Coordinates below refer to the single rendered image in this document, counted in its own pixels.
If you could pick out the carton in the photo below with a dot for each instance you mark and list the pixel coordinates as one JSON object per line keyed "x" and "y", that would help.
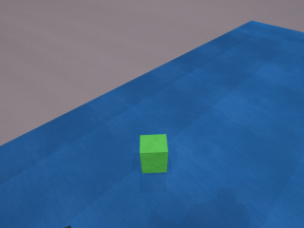
{"x": 154, "y": 153}

